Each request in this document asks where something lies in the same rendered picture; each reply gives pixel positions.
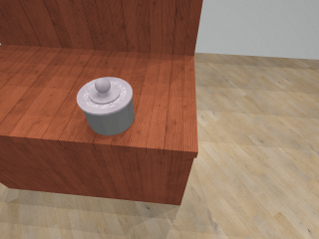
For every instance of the knob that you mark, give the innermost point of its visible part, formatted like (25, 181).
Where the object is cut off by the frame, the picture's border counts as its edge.
(102, 85)

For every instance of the lid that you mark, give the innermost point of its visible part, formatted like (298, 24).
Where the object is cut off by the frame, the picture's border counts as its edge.
(114, 100)

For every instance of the table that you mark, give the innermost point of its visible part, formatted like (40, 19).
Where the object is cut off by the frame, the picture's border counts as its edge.
(50, 49)

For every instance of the pot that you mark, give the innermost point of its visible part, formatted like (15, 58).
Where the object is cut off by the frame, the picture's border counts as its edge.
(114, 123)

